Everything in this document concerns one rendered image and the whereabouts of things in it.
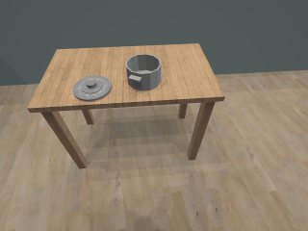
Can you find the table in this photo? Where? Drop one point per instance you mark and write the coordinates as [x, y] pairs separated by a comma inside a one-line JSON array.
[[186, 77]]

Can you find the pot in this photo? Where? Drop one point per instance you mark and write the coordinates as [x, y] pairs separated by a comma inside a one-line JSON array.
[[143, 72]]

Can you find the knob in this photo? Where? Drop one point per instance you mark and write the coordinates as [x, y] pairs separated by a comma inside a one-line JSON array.
[[91, 84]]

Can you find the lid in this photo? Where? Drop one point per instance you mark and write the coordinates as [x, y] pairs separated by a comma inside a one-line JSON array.
[[102, 88]]

